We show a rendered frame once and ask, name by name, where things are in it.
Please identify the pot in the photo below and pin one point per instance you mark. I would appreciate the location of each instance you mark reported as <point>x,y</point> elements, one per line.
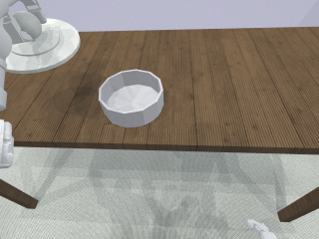
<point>131,98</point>

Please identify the robot right hand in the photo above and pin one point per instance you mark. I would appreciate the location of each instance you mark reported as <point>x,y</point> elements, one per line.
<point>260,230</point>

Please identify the lid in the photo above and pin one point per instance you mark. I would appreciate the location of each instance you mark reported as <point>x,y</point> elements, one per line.
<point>58,43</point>

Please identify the knob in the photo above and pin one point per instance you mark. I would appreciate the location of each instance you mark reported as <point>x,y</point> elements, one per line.
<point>29,23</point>

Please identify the left robot forearm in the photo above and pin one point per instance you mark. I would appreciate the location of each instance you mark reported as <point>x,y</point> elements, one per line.
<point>5,49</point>

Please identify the robot left upper arm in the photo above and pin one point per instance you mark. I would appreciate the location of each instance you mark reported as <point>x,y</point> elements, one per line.
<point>6,145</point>

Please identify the robot left hand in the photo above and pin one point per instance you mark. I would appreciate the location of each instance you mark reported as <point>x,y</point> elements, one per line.
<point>12,27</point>

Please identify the table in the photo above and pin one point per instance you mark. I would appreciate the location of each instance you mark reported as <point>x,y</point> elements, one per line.
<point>242,90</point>

